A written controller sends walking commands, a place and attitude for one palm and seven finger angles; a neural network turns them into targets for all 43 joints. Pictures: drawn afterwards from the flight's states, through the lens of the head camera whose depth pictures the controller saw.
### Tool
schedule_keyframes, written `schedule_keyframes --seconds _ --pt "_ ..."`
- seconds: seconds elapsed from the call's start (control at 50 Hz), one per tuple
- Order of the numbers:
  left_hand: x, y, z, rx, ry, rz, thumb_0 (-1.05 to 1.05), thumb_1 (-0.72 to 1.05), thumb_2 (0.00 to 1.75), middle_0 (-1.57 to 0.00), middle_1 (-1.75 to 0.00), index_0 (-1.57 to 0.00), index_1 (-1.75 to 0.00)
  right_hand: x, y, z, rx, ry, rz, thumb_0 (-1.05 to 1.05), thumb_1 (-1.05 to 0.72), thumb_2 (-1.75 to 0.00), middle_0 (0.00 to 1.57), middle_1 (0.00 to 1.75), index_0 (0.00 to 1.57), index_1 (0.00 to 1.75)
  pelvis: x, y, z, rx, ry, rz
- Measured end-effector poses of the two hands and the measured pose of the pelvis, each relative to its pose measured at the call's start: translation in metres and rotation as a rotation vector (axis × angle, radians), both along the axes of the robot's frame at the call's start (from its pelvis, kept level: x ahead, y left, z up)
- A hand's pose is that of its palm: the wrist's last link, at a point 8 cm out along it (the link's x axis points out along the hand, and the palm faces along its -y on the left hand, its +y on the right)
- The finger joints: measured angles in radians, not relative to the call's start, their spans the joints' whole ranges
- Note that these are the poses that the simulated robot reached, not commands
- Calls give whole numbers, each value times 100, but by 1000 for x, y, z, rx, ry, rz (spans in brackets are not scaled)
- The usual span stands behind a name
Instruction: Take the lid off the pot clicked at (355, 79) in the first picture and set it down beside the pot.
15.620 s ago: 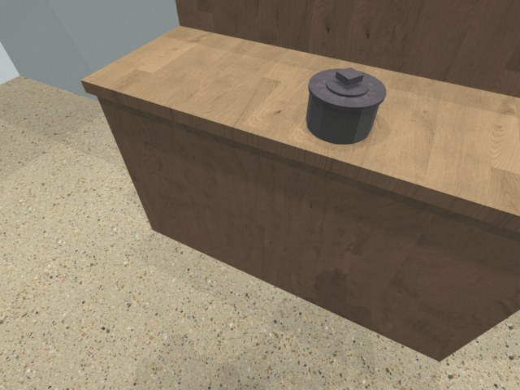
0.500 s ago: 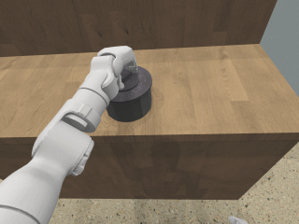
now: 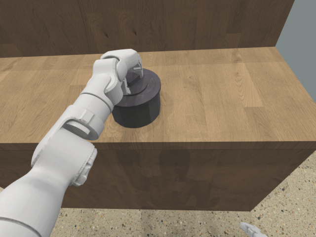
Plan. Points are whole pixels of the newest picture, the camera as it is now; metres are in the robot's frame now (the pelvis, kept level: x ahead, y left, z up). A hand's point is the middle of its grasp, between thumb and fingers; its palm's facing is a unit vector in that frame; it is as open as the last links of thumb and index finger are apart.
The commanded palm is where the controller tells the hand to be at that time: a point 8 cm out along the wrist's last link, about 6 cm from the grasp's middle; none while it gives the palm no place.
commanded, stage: close the fingers and squeeze the knob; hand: left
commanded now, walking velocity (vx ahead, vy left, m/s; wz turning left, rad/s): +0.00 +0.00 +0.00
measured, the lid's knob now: (129, 78) +0.50 +0.07 +0.15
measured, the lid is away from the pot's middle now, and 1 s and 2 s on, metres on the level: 0.00 0.00 0.01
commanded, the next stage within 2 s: lift the lid straight up in 1.12 s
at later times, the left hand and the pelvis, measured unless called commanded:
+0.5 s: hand (124, 79) +0.47 +0.07 +0.17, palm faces -0.33 -0.04 -0.94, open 8.0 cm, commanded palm +0.46 +0.08 +0.23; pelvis +0.01 +0.01 +0.00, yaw +0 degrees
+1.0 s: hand (124, 80) +0.47 +0.07 +0.17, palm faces -0.31 -0.02 -0.95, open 7.9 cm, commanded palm +0.46 +0.07 +0.23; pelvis +0.00 +0.01 +0.00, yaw +0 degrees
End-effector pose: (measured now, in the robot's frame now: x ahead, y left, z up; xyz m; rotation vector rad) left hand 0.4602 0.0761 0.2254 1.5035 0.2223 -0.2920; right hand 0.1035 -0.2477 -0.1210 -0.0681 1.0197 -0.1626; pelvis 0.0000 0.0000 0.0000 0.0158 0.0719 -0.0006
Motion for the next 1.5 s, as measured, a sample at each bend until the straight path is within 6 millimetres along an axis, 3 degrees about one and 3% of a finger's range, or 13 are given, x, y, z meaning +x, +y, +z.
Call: schedule_keyframes --seconds 0.36,0.58,0.94,1.5 --pt "11 1 0 -7 11 -2 1 13 98 -66 -92 -65 -90 -20 4 -6 -6 64 -24 1 -91 -90 20 30 19 30 5 7 0 -2 16 -6" --pt "9 1 0 4 -4 -20 3 21 83 -74 -98 -62 -91 -15 8 -4 2 48 -14 1 -91 -90 20 30 19 30 5 10 0 -4 16 -4" --pt "5 0 0 11 -13 -16 3 25 83 -74 -97 -60 -89 1 10 -2 12 14 9 1 -91 -90 20 30 19 30 4 7 0 -2 12 2" --pt "12 -3 4 12 23 -17 1 25 83 -79 -98 -60 -90 -14 1 -5 -12 25 -14 1 -91 -90 20 30 19 30 5 3 1 -1 9 3"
